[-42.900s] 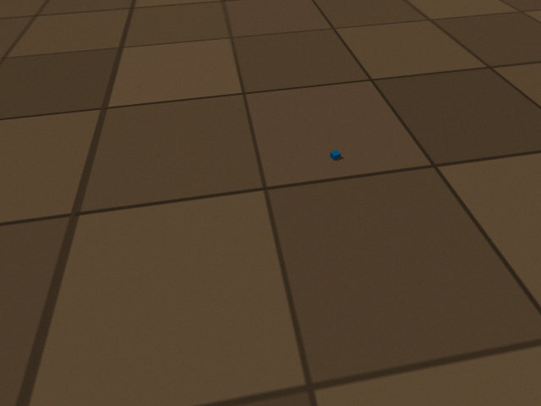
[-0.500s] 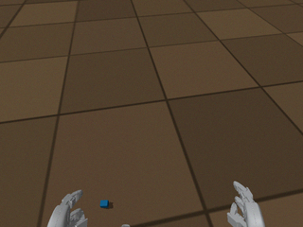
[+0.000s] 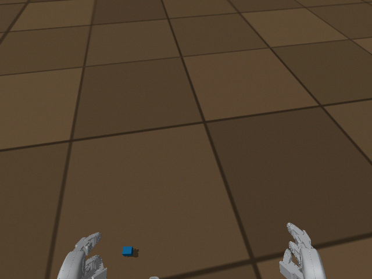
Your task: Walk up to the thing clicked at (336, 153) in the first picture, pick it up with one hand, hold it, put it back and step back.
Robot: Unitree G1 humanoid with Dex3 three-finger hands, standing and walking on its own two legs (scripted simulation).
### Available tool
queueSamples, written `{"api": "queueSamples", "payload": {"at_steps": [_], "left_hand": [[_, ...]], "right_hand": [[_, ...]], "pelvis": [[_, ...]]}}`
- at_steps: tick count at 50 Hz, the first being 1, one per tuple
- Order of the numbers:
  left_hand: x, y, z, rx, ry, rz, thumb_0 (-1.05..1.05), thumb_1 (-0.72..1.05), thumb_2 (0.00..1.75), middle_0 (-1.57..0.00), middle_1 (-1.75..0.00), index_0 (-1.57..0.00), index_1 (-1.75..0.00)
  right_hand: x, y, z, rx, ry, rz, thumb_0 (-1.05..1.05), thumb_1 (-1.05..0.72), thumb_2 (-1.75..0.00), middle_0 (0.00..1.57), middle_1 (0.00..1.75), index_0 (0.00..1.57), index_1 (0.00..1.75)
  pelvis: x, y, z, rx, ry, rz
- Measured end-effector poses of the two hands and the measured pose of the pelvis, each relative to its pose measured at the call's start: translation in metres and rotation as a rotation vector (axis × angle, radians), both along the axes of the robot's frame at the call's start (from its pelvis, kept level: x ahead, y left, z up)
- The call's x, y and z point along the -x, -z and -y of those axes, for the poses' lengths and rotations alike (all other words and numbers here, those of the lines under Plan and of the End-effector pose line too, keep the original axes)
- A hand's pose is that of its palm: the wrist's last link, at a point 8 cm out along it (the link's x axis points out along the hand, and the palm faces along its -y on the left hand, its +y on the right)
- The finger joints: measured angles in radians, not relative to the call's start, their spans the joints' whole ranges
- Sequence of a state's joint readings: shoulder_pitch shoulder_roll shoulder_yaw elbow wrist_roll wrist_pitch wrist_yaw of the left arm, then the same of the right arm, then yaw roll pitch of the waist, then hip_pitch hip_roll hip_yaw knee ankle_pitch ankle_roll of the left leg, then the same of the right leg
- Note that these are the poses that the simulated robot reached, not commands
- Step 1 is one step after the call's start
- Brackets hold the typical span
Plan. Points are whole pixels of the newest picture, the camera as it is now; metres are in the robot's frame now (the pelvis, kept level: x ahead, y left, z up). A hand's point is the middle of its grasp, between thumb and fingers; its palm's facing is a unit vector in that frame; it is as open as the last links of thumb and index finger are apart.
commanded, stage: home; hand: left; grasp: from above
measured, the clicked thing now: (127, 251) +0.38 +0.29 -0.70
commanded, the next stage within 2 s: stand in 0.52 s
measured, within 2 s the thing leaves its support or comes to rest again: neither
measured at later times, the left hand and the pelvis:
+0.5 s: hand (103, 275) +0.16 +0.18 -0.04, palm faces +0.05 -0.98 -0.21, open 7.4 cm; pelvis +0.00 +0.00 +0.00, yaw +0 degrees
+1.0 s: hand out of the picture +0.06 +0.25 -0.11, palm faces +0.04 -0.94 -0.33, open 7.4 cm; pelvis -0.01 +0.01 +0.04, yaw +0 degrees
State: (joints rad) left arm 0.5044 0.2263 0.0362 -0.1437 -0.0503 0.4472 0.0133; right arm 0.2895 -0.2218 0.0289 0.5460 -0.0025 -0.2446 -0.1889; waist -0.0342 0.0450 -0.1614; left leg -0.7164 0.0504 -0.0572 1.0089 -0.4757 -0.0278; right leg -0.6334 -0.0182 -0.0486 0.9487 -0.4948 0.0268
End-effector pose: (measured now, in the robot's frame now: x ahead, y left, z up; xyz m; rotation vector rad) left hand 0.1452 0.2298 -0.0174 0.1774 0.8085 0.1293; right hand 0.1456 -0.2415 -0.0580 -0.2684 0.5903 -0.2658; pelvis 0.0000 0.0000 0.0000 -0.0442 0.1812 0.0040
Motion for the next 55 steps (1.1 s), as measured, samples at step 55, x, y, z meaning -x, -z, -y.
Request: {"api": "queueSamples", "payload": {"at_steps": [55], "left_hand": [[0.121,0.059,-0.065,-0.094,-0.106,-0.407,0.01,0.91,0.90,-0.20,-0.30,-0.20,-0.30]], "right_hand": [[0.087,0.009,0.020,-0.028,0.002,-0.589,0.01,-0.91,-0.90,0.20,0.30,0.20,0.30]], "pelvis": [[0.014,-0.050,-0.015,-0.030,-0.005,0.235]]}}
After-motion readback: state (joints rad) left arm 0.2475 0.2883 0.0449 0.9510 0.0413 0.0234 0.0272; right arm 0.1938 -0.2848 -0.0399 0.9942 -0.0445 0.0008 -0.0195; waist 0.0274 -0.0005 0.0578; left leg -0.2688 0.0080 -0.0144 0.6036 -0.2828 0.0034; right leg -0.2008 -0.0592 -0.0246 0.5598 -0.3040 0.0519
